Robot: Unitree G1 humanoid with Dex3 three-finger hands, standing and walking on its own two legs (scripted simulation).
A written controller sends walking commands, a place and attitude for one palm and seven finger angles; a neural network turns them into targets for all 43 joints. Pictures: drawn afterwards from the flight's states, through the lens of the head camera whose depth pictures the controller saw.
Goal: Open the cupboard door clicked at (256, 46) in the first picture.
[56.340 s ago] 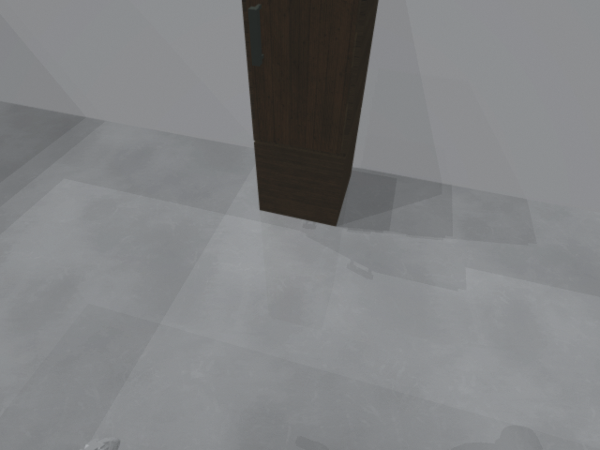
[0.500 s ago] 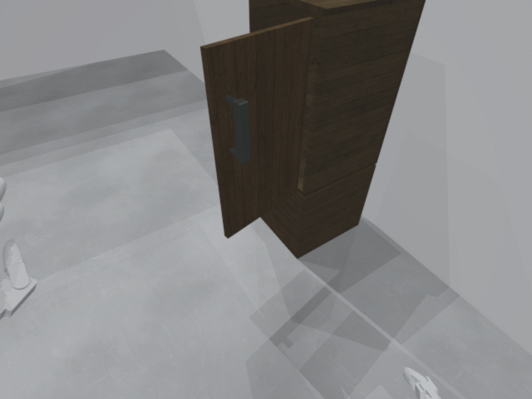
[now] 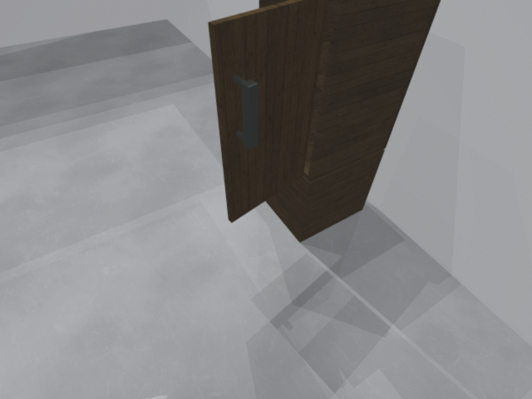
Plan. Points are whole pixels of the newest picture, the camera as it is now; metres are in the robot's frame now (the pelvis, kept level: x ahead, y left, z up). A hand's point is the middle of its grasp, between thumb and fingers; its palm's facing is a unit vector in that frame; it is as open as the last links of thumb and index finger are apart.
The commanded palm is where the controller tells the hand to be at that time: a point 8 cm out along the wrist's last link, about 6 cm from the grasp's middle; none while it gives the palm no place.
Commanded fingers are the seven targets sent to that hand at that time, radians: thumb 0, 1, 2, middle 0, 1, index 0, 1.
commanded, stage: let the arm hang, fingers relaxed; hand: left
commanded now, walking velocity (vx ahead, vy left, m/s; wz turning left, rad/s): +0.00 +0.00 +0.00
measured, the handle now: (244, 112) +0.70 +0.07 +0.06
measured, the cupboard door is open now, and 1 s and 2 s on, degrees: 100 100 100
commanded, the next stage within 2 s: look to check the result in 0.84 s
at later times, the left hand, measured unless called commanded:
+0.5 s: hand out of the picture -0.02 +0.19 -0.16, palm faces +0.02 -0.97 -0.23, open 7.4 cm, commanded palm none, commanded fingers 0.00 0.90 0.90 -0.20 -0.30 -0.20 -0.30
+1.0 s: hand out of the picture +0.01 +0.18 -0.16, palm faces +0.03 -0.98 -0.21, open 7.4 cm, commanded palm none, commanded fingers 0.00 0.90 0.90 -0.20 -0.30 -0.20 -0.30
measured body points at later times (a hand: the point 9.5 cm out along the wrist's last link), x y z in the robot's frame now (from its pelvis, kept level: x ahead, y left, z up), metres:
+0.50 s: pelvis +0.00 +0.00 +0.01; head +0.01 -0.01 +0.46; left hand -0.02 +0.24 -0.14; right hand -0.03 -0.21 -0.16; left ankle +0.03 +0.12 -0.73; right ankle +0.02 -0.11 -0.73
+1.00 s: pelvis +0.01 +0.00 +0.01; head +0.02 -0.01 +0.46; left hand +0.01 +0.23 -0.14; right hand -0.01 -0.21 -0.15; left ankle +0.03 +0.12 -0.73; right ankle +0.02 -0.11 -0.73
